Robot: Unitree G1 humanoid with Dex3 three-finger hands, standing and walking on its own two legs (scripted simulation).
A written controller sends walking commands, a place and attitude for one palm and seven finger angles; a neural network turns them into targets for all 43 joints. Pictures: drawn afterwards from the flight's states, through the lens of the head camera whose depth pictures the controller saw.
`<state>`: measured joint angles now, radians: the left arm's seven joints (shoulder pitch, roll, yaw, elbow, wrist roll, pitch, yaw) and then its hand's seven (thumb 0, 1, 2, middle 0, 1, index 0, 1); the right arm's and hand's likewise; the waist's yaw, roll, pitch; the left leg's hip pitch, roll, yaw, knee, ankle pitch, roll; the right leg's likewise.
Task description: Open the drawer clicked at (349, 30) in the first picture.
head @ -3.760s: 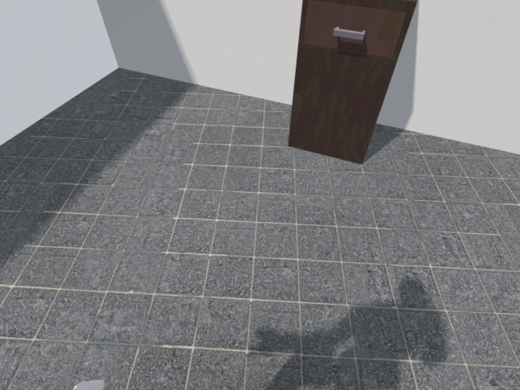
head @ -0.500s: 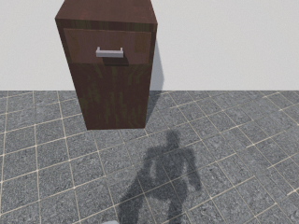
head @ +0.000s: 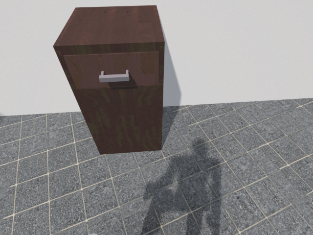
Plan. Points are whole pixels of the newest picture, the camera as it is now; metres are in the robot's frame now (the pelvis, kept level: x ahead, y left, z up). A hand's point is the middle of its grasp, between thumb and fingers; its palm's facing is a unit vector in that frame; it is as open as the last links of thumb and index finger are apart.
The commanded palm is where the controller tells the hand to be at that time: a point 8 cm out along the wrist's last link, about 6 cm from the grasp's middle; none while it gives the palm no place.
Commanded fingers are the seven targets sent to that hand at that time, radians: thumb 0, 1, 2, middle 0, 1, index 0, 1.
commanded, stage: take the last steps up to it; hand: left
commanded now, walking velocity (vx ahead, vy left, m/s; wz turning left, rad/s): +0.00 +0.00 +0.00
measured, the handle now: (114, 75) +0.78 +0.20 -0.04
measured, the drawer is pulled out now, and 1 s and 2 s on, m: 0.00 0.00 0.00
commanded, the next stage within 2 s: come to a stop and stand still in 0.90 s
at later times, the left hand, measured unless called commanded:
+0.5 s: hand out of the picture +0.08 +0.15 -0.17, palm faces +0.12 -0.97 -0.21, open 7.4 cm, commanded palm none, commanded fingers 0.00 0.90 0.90 -0.20 -0.30 -0.20 -0.30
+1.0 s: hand (103, 231) +0.18 +0.17 -0.18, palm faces +0.12 -0.98 -0.14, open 7.4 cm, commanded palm none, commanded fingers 0.00 0.90 0.90 -0.20 -0.30 -0.20 -0.30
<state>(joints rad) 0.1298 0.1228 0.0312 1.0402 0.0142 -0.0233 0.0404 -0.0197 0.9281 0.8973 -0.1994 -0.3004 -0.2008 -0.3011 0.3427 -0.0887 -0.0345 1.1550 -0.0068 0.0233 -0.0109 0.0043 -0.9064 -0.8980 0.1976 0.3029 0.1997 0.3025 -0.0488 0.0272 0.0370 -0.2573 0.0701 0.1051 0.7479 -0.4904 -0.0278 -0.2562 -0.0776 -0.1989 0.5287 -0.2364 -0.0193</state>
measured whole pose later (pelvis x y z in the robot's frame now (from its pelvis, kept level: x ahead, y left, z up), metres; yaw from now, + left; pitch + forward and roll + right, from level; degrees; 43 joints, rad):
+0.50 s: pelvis +0.08 -0.03 +0.00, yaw +3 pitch -2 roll +0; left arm 0.29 0.14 0.04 1.08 0.02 -0.04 0.00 0.00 0.91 0.90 -0.20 -0.30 -0.20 -0.30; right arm 0.34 -0.18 -0.06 1.13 -0.02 0.01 0.00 0.00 -0.90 -0.90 0.20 0.30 0.20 0.30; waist 0.00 0.04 0.03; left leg -0.28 0.07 0.06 0.88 -0.47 0.01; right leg -0.25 -0.04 -0.17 0.56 -0.29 -0.04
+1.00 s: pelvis +0.22 +0.01 +0.00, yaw +3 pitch -1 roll +0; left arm 0.33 0.14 0.04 1.13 0.02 -0.01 0.01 0.00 0.90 0.90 -0.20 -0.30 -0.20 -0.30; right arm 0.15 -0.13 -0.06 1.01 -0.02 -0.07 -0.02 -0.04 -0.95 -0.90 0.20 0.30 0.20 0.30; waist 0.01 -0.03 0.06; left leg -0.26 0.05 0.19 0.49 -0.22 0.04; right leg -0.39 -0.08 -0.09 1.03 -0.44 0.00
